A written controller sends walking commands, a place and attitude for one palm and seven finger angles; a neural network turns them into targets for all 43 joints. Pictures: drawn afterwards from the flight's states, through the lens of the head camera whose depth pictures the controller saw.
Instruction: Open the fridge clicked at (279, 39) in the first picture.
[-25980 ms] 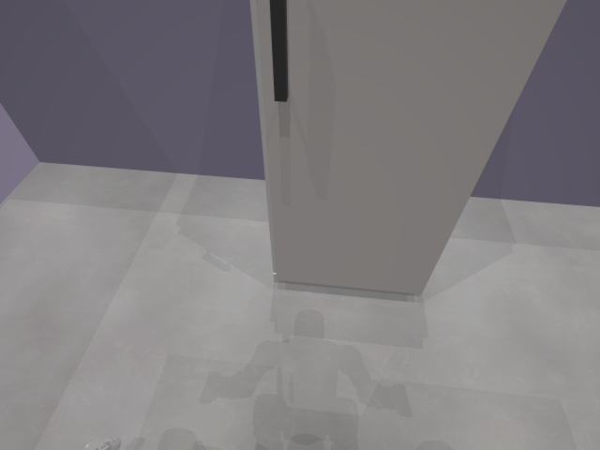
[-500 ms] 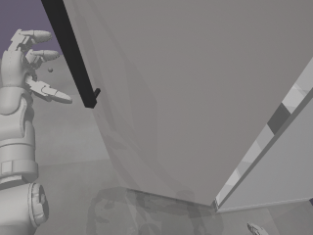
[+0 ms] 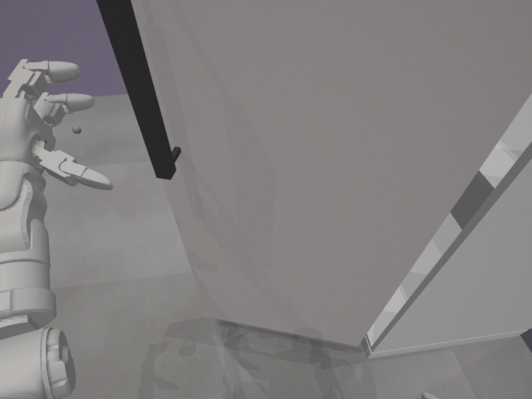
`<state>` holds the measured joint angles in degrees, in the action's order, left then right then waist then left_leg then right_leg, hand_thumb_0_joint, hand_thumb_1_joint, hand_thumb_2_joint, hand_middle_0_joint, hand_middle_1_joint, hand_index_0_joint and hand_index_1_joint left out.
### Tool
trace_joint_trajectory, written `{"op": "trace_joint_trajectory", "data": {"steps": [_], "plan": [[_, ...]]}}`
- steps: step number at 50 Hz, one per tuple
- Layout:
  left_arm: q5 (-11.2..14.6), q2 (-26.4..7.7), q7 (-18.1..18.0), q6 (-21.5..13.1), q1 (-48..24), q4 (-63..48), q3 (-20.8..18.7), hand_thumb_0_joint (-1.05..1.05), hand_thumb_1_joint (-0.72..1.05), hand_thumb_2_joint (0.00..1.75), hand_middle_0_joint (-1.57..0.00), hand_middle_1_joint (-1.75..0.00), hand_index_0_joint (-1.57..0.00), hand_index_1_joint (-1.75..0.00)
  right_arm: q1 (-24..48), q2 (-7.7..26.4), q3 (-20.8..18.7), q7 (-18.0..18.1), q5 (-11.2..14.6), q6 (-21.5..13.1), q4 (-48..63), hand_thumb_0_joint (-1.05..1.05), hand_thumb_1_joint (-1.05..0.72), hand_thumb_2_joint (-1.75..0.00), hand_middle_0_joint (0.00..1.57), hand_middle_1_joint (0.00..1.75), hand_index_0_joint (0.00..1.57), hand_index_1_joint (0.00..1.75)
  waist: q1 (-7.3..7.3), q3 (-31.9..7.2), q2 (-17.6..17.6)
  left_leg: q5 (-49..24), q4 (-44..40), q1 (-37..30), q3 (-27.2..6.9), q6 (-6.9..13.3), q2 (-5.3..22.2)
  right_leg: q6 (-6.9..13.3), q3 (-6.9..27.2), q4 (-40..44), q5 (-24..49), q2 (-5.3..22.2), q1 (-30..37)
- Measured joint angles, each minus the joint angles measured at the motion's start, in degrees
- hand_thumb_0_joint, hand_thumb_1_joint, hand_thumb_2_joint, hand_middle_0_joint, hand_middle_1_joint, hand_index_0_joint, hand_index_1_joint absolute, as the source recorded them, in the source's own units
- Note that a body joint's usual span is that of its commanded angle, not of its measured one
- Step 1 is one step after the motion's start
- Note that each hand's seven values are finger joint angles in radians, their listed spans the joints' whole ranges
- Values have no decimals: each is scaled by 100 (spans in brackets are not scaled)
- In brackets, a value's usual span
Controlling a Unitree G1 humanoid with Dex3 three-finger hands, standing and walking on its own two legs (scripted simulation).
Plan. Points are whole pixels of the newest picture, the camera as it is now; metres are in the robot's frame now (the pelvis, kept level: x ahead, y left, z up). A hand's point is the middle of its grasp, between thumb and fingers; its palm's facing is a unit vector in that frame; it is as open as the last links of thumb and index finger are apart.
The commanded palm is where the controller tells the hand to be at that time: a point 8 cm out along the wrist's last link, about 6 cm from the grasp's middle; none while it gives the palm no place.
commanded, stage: slip the hand off the handle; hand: left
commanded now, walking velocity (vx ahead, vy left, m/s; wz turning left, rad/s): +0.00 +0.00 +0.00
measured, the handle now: (145, 70) +0.47 +0.18 +0.27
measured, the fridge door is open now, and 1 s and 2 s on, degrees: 71 71 71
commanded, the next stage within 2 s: draw the hand back to the body in 0.46 s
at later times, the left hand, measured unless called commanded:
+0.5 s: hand (51, 176) +0.30 +0.25 +0.23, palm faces +0.22 -0.97 -0.12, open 14.7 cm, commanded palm +0.27 +0.29 +0.23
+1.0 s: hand (41, 219) +0.26 +0.25 +0.21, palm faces +0.17 -0.99 -0.02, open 14.7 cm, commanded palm +0.22 +0.30 +0.21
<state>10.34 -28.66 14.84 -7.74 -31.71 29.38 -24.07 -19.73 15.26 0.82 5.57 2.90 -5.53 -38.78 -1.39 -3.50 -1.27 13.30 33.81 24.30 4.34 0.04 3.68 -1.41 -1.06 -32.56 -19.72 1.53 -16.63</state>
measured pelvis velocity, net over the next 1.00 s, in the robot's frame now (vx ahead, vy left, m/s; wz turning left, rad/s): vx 0.00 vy -0.02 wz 0.04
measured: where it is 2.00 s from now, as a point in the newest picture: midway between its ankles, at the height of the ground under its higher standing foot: outside the picture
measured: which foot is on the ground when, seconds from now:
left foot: down 0.00-1.00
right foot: down 0.00-1.00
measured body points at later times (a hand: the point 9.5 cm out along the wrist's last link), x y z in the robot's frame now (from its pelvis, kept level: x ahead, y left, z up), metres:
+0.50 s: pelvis -0.01 -0.01 +0.00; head -0.02 -0.03 +0.45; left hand +0.29 +0.30 +0.24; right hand +0.18 -0.24 -0.08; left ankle +0.04 +0.12 -0.73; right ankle -0.03 -0.14 -0.73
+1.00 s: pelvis +0.00 -0.02 +0.01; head -0.04 -0.04 +0.45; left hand +0.25 +0.31 +0.21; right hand +0.21 -0.23 -0.05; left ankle +0.04 +0.12 -0.73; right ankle -0.03 -0.14 -0.73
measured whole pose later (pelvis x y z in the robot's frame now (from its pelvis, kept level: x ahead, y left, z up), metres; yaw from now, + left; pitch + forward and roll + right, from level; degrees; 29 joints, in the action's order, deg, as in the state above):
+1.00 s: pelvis +0.00 -0.02 +0.01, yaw +2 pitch -3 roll +0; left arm 19.0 -24.1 18.4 20.5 -7.8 0.2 -24.7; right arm -10.9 15.4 4.2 6.9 5.1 -10.1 -35.8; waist 4.4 -3.7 -3.0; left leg 10.8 28.2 14.5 2.1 -1.3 3.3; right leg -0.2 -3.4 -28.4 -18.9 1.3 -6.5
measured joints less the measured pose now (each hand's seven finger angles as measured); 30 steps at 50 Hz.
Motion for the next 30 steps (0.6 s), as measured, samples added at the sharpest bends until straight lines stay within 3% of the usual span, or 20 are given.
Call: {"op": "trace_joint_trajectory", "data": {"steps": [8,19,30], "plan": [[5,222,-237,218,536,-752,10,-1,-55,19,-26,-115,-26,-115,240,-86,95,37,-7,-136,76,1,-90,-90,20,30,20,30,93,57,-12,-63,-77,-149,-15,-4,-8,6,-16,53,43,1,145],[229,418,-135,454,1153,-1600,133,-1,-56,19,-26,-115,-26,-115,611,-91,170,95,18,-290,130,1,-90,-90,20,30,20,30,342,61,-83,-143,-215,-396,-119,-50,-31,50,-124,147,57,2,417],[327,549,-126,602,1559,-2086,177,-1,-56,19,-26,-115,-26,-115,838,-119,258,175,-1,-374,81,1,-90,-90,20,30,20,30,486,127,-91,-222,-342,-600,-235,-126,-24,123,-240,182,40,-27,623]]}}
